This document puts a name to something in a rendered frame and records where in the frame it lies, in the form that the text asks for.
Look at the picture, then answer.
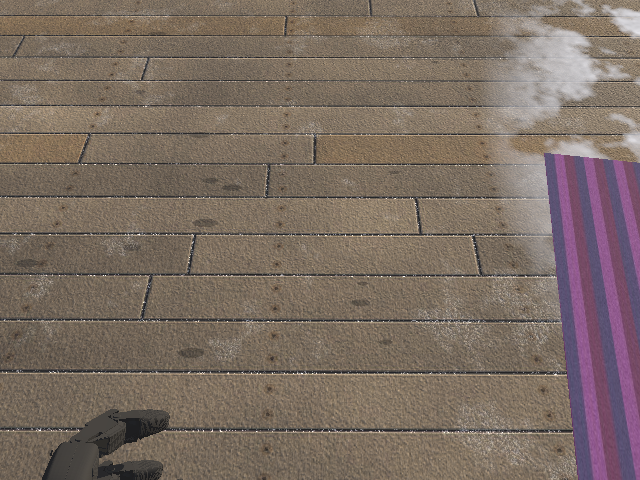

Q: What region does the left robot hand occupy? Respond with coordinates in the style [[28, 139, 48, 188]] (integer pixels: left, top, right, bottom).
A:
[[42, 409, 183, 480]]

